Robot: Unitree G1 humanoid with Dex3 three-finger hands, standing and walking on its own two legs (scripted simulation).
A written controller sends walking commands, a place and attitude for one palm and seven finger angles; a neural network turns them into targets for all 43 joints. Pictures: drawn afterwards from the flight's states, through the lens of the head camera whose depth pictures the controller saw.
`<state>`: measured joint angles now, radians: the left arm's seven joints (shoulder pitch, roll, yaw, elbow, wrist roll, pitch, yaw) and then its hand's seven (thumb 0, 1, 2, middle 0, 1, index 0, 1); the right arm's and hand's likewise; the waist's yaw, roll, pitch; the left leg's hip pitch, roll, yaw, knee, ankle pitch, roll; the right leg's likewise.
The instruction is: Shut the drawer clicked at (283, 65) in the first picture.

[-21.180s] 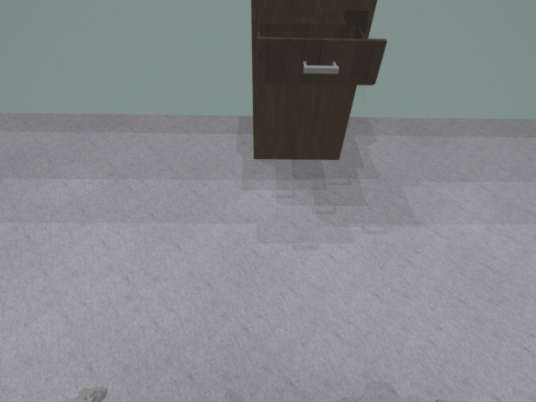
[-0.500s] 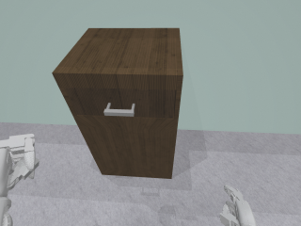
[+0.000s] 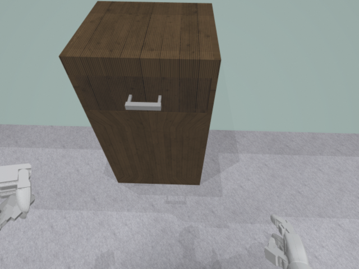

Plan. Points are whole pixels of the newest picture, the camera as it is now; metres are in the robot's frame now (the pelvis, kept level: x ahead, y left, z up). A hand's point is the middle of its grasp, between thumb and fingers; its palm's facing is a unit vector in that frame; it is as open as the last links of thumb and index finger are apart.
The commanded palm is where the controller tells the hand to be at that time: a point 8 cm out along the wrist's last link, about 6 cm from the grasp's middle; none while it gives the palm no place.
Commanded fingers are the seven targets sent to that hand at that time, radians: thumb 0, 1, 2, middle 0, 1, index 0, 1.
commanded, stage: step back with the hand held close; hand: left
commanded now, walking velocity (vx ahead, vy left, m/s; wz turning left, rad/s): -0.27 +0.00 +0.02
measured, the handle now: (144, 102) +0.64 +0.17 -0.06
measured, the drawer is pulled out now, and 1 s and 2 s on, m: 0.00 0.00 0.00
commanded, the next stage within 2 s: stop stepping back and stand still in 0.52 s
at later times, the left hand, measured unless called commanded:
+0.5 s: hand out of the picture +0.08 +0.26 +0.18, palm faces +0.45 -0.75 -0.48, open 3.3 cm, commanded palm +0.00 +0.29 +0.18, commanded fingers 0.00 0.90 0.90 -1.40 -1.60 -1.40 -1.60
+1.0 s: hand out of the picture -0.01 +0.22 +0.17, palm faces +0.22 -0.82 -0.53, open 3.3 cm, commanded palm -0.06 +0.27 +0.18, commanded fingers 0.00 0.90 0.90 -1.40 -1.60 -1.40 -1.60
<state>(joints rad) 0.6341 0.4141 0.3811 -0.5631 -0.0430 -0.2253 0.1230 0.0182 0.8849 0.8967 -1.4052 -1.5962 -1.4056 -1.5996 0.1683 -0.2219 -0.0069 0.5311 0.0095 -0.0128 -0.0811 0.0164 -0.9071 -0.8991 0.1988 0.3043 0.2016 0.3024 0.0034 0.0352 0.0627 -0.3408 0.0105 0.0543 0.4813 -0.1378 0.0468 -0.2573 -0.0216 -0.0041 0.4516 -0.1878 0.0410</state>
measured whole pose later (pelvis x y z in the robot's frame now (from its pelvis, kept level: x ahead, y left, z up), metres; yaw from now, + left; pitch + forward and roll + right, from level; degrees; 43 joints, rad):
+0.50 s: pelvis -0.10 -0.01 -0.01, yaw +6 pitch +2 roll -5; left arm 0.56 0.46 0.45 -0.60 -0.04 -0.28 0.16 0.02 0.88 0.90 -1.41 -1.60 -1.41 -1.60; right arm 0.20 -0.17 -0.03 0.60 -0.01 -0.10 -0.05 0.02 -0.91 -0.90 0.20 0.30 0.20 0.30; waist -0.03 0.05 0.02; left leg -0.53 0.09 0.06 0.48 -0.01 0.05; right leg -0.29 0.09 -0.01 0.90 -0.51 0.00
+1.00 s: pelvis -0.21 +0.00 +0.00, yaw -4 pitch -1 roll +0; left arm 0.73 0.45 0.40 -0.68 -0.03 -0.22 0.13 0.02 0.88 0.90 -1.41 -1.60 -1.41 -1.60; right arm 0.23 -0.22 -0.02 0.57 -0.01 -0.08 -0.05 0.01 -0.90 -0.90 0.20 0.30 0.20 0.30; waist -0.03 -0.03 0.02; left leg -0.50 -0.01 0.07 0.77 -0.34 0.01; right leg -0.27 0.02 -0.05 0.55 -0.28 -0.06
